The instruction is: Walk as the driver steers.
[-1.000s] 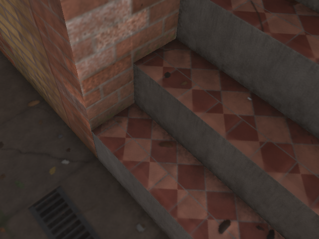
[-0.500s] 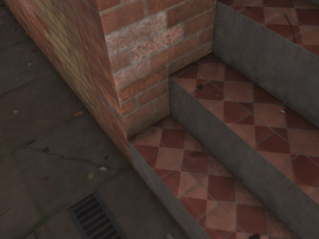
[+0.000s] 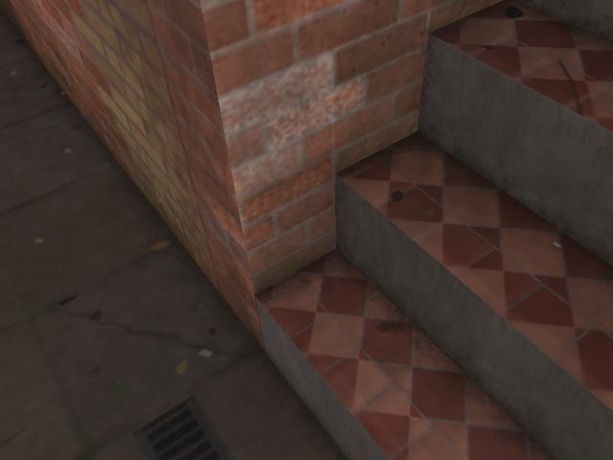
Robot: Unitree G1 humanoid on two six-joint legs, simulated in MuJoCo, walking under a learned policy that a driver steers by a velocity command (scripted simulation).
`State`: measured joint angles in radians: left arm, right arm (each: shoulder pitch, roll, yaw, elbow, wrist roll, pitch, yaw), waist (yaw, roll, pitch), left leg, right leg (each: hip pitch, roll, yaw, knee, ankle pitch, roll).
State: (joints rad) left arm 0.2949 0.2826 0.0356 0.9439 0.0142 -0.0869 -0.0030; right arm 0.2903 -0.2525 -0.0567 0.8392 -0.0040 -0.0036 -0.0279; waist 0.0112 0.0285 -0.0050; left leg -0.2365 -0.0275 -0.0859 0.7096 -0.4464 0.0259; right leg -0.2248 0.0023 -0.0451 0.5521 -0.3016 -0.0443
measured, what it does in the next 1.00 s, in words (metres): walks ahead, turning right: left foot, then right foot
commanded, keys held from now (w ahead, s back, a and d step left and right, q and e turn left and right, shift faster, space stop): w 0.14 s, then w+e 0.70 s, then e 0.16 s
